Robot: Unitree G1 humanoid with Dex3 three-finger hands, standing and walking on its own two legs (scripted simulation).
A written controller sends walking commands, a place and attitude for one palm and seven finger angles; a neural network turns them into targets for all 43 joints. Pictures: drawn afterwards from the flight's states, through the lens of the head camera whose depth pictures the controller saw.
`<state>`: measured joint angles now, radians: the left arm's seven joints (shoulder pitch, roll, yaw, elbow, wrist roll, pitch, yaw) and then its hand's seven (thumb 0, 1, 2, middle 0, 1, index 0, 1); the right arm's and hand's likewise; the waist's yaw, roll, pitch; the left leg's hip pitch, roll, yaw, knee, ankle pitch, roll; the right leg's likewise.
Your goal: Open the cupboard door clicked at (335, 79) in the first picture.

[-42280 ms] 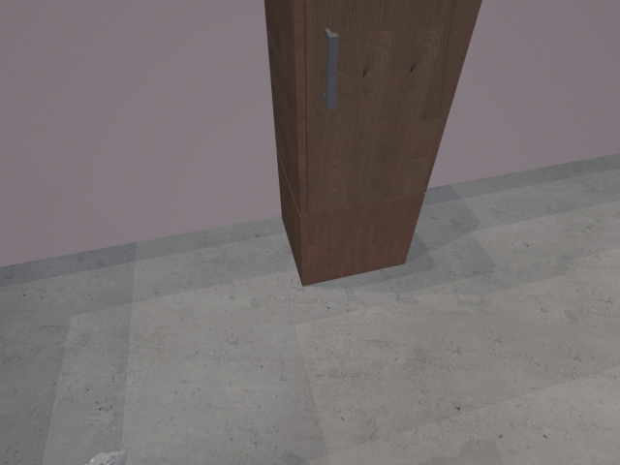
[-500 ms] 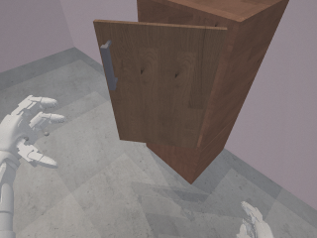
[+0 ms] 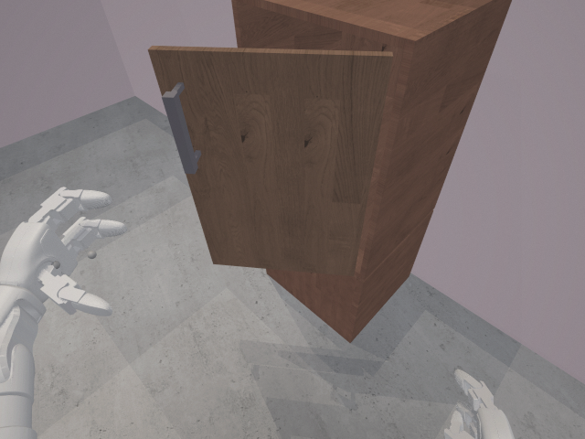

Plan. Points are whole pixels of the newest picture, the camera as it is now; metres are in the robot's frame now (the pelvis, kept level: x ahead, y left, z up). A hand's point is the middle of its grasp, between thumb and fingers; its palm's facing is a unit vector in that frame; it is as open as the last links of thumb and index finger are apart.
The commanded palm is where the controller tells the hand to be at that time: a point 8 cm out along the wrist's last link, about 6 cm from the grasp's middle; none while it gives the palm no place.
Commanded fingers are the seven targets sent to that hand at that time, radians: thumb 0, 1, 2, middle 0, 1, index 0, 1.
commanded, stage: move the hooked fingers beside the handle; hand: left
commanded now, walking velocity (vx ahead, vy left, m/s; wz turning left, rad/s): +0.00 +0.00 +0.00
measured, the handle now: (185, 129) +0.60 +0.25 +0.12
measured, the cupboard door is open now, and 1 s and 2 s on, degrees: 37 37 37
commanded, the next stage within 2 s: none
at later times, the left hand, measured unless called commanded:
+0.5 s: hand (114, 212) +0.36 +0.28 +0.14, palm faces -0.01 -1.00 +0.00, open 14.0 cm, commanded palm +0.34 +0.33 +0.14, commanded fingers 0.00 -0.50 0.30 -0.30 -1.20 -0.30 -1.20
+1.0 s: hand (130, 178) +0.44 +0.29 +0.14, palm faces -0.01 -1.00 +0.01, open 14.0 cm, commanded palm +0.42 +0.34 +0.13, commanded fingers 0.00 -0.50 0.30 -0.30 -1.20 -0.30 -1.20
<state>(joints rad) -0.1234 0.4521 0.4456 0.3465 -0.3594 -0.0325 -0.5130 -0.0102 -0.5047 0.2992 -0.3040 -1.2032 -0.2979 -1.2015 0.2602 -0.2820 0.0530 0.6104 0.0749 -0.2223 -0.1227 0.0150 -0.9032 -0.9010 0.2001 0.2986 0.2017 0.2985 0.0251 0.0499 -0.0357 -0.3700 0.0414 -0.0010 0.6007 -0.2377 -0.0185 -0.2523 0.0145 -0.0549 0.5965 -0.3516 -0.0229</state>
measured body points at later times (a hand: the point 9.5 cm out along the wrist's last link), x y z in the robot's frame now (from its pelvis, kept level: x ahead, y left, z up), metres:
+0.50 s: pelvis +0.00 +0.01 +0.00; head +0.02 +0.01 +0.45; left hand +0.36 +0.33 +0.14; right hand +0.14 -0.25 -0.09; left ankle +0.05 +0.13 -0.73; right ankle -0.02 -0.10 -0.73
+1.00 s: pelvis +0.00 +0.03 -0.01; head +0.05 +0.03 +0.44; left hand +0.43 +0.34 +0.14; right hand +0.08 -0.25 -0.11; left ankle +0.05 +0.13 -0.73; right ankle -0.02 -0.10 -0.73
